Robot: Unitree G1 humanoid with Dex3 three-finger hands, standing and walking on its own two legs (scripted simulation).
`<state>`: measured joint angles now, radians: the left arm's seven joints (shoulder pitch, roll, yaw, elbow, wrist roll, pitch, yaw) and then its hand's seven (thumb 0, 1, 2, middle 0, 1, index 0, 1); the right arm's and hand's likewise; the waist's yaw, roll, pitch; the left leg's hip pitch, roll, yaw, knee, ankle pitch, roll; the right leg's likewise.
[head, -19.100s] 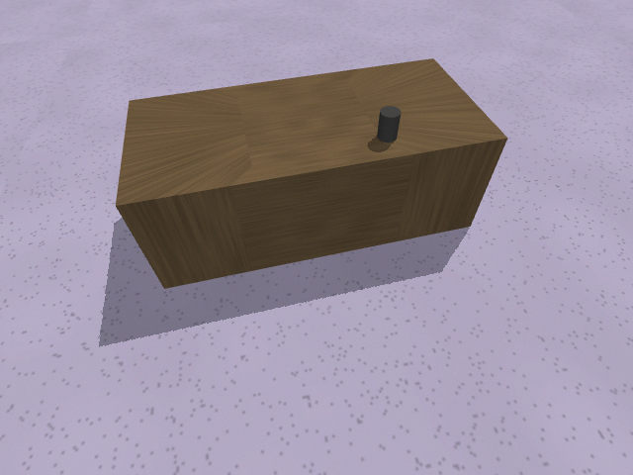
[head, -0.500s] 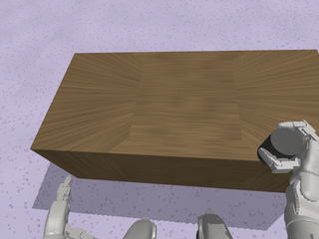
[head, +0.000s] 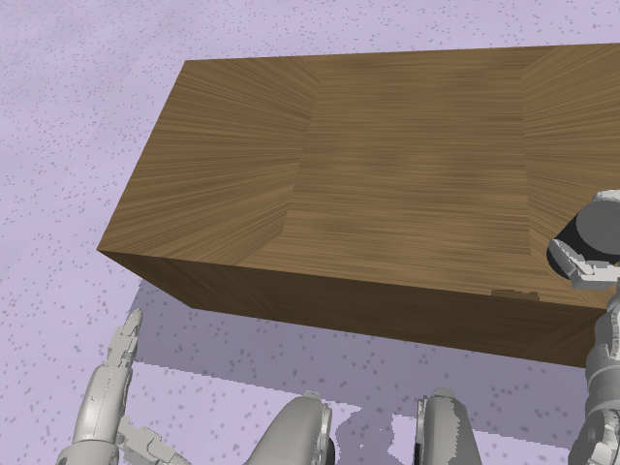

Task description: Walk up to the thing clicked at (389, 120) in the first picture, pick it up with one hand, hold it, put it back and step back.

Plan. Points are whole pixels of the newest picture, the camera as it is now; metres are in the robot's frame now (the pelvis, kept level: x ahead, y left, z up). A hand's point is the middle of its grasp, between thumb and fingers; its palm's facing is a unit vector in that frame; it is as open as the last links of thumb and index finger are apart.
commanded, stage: crouch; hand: right
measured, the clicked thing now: (590, 243) +0.41 -0.27 -0.04
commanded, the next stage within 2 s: lower in 0.26 s
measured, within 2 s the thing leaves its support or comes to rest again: rests again in 1.28 s
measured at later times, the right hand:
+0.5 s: hand (581, 227) +0.45 -0.28 -0.06, palm faces +0.39 +0.92 +0.00, open 9.7 cm
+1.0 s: hand (565, 239) +0.46 -0.28 -0.12, palm faces +0.38 +0.92 +0.01, open 9.7 cm
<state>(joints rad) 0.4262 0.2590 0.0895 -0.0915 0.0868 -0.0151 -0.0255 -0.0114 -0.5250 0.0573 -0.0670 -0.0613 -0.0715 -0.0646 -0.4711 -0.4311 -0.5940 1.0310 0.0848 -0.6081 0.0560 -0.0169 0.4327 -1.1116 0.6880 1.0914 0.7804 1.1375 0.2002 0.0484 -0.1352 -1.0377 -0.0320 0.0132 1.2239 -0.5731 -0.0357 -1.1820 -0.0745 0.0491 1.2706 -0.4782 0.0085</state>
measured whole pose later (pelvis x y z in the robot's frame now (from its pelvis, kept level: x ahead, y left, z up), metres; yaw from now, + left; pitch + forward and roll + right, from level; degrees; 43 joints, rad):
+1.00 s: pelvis -0.02 +0.00 -0.06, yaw +3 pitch +29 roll +9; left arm 0.45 0.30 0.10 -0.32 0.11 -0.01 -0.07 -0.01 -0.54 0.07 -0.07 -0.06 -0.07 -0.07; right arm -0.61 -0.63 -0.72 1.13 0.00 -0.62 0.06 -0.02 0.43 -1.12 0.68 1.11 0.77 1.15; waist 0.32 0.05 -0.15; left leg -1.35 -0.07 0.07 1.46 -0.63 -0.03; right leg -1.52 -0.10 0.13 1.54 -0.54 0.02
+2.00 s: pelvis -0.03 +0.01 -0.10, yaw +4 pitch +30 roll +9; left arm 0.49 0.35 0.15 -0.46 0.08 -0.04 -0.08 -0.01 -0.51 0.04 -0.07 -0.06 -0.08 -0.06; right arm -0.67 -0.72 -0.75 1.12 0.00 -0.58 0.07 -0.02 0.44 -0.66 0.87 0.81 0.91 0.82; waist 0.35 0.06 -0.14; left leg -1.49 -0.08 0.08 1.60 -0.65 -0.03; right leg -1.66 -0.10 0.15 1.66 -0.55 0.03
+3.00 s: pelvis -0.01 -0.01 -0.01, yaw +1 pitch +25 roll +7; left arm 0.49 0.30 0.04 -0.22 0.01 0.09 -0.06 -0.01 -0.49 0.07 -0.07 -0.05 -0.07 -0.06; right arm -0.62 -0.76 -0.67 1.07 -0.06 -0.20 0.06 -0.01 0.51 -0.06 0.06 0.07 0.06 0.06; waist 0.20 0.01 -0.14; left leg -1.10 -0.05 0.03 1.21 -0.55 -0.05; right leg -1.27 -0.09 0.08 1.31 -0.48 0.00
